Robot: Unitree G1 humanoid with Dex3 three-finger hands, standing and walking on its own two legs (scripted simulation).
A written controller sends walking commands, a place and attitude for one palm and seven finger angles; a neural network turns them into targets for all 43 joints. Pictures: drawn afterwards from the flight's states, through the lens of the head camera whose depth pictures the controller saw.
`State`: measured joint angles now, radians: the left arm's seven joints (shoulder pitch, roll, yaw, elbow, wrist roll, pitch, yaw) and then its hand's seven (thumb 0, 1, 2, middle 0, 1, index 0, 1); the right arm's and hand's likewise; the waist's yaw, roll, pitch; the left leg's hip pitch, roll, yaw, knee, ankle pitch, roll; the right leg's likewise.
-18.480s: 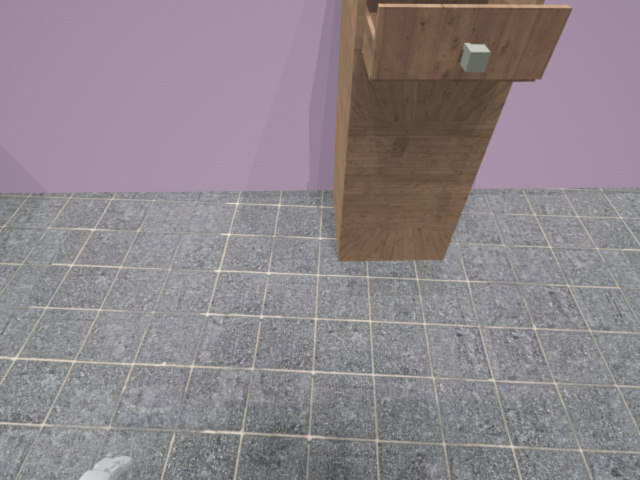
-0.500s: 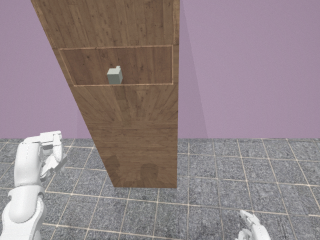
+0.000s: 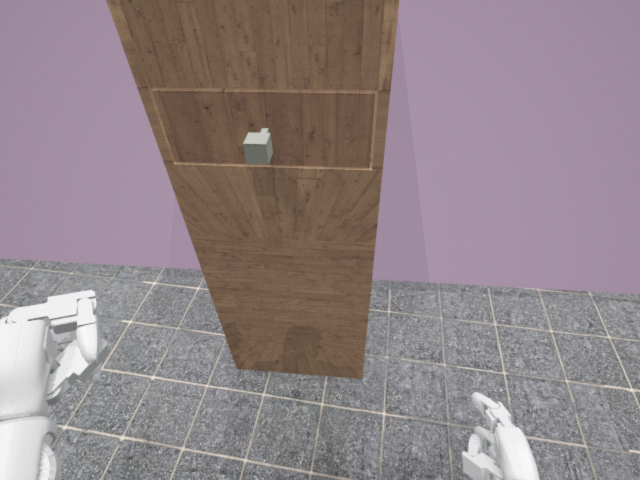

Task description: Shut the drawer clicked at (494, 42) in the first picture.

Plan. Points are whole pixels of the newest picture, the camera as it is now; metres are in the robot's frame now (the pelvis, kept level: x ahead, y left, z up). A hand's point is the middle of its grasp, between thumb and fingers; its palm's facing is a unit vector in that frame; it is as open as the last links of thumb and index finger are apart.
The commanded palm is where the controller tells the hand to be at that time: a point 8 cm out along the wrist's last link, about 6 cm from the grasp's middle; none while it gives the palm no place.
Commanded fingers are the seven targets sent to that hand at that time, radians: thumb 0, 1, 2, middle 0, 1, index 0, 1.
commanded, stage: step back with the hand held close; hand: left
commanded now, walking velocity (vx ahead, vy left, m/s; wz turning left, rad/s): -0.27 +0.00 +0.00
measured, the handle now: (261, 142) +0.60 +0.20 +0.14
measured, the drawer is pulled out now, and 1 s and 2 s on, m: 0.00 0.00 0.00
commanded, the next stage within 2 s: stop stepping back and stand still in 1.20 s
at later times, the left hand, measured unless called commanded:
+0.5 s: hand (74, 375) +0.15 +0.25 +0.16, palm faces +0.31 -0.81 -0.51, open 3.2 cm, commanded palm +0.09 +0.30 +0.17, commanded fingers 0.00 0.90 0.90 -1.40 -1.60 -1.40 -1.60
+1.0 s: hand out of the picture +0.06 +0.26 +0.16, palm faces +0.36 -0.81 -0.46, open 3.2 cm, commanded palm +0.00 +0.31 +0.17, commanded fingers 0.00 0.90 0.90 -1.40 -1.60 -1.40 -1.60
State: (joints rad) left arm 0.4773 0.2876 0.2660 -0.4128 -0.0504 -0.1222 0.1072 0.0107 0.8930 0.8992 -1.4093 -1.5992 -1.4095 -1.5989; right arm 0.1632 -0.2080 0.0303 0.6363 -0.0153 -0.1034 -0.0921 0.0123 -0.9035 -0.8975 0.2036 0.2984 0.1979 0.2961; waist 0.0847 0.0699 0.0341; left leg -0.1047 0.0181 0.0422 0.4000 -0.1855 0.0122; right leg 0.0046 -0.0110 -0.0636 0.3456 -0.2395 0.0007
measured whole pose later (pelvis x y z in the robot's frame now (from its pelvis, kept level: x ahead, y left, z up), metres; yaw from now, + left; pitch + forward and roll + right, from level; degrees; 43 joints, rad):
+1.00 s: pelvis -0.13 +0.03 -0.02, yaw +0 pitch +3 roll -3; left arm 0.64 0.40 0.38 -0.63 -0.06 -0.28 0.15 0.01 0.89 0.90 -1.41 -1.60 -1.41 -1.60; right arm 0.17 -0.18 0.01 0.59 -0.01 -0.10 -0.06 0.01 -0.90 -0.90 0.21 0.30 0.20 0.30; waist 0.04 0.03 0.01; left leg -0.53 0.02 0.04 0.44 0.00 0.03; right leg -0.15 0.06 -0.01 0.46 -0.34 -0.03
